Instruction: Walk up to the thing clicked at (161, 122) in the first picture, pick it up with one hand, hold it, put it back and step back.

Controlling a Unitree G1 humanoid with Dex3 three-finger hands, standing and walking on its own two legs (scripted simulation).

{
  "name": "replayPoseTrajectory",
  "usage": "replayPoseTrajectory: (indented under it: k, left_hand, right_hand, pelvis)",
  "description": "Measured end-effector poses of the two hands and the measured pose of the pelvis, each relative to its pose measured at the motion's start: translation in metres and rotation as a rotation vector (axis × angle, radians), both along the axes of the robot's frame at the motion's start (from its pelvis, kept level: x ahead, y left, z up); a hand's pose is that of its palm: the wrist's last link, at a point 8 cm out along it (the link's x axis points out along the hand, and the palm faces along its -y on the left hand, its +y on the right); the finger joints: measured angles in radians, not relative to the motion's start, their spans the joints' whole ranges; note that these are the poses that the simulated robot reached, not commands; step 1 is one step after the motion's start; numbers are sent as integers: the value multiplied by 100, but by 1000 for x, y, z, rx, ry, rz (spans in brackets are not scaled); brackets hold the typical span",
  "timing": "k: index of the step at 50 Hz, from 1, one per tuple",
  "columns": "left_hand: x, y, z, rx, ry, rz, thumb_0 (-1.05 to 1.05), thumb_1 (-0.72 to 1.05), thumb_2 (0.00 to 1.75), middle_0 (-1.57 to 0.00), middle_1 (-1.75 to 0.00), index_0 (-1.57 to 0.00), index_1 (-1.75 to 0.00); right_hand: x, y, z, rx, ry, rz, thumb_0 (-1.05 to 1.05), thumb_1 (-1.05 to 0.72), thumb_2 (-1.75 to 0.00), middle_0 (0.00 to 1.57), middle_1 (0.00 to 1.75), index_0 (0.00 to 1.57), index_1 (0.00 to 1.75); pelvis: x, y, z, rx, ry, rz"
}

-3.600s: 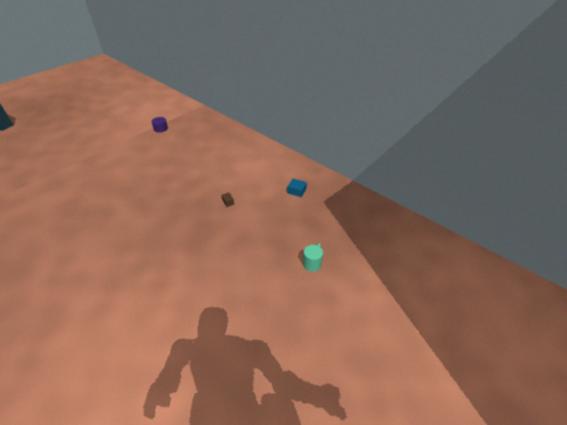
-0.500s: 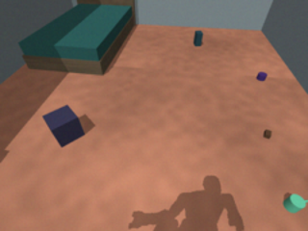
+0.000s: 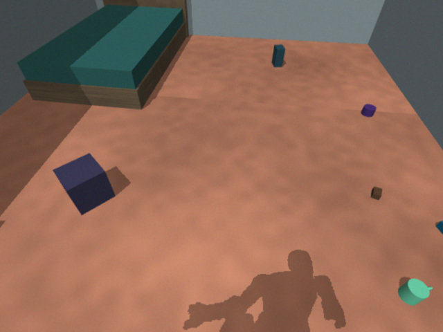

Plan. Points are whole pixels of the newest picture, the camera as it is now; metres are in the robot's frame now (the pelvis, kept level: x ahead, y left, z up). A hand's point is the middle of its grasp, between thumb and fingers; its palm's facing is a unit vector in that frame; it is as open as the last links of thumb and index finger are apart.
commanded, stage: stand
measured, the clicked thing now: (368, 110) +1.98 -1.19 -0.75
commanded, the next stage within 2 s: none
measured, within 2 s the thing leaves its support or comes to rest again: neither
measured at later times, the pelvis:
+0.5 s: pelvis +0.01 -0.01 +0.00, yaw +0 degrees
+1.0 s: pelvis +0.02 -0.01 +0.00, yaw +0 degrees
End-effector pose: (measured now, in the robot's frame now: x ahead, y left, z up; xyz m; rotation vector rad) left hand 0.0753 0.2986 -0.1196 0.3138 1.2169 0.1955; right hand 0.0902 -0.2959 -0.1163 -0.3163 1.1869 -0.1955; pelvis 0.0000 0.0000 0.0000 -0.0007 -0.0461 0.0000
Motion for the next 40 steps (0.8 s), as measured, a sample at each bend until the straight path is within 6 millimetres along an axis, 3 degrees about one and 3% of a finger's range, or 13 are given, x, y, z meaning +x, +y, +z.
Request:
replayPoseTrajectory:
  k: [17, 40]
  left_hand:
    - [0, -7, 2, 7, 20, -5, 0, 90, 90, -20, -30, -20, -30]
    - [13, -15, 2, 2, 7, -12, 0, 90, 90, -20, -30, -20, -30]
  right_hand:
    - [-22, -6, -7, 14, 63, -25, 1, -90, -89, 20, 30, 20, 30]
    - [-11, -13, -5, 5, 50, -19, 1, -90, -89, 20, 30, 20, 30]
  pelvis:
    - [3, -7, 1, 3, 12, -5]
    - [11, -13, 1, 1, 18, -7]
